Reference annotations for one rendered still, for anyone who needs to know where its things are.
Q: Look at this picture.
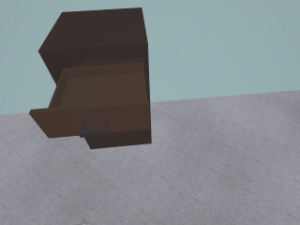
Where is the drawer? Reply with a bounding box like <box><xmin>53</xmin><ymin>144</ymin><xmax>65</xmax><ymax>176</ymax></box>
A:
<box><xmin>29</xmin><ymin>63</ymin><xmax>150</xmax><ymax>139</ymax></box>

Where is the cabinet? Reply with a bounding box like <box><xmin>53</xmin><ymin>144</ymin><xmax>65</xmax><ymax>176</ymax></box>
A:
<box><xmin>38</xmin><ymin>7</ymin><xmax>152</xmax><ymax>149</ymax></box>

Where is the handle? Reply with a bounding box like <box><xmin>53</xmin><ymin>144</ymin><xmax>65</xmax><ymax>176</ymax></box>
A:
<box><xmin>79</xmin><ymin>120</ymin><xmax>108</xmax><ymax>138</ymax></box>

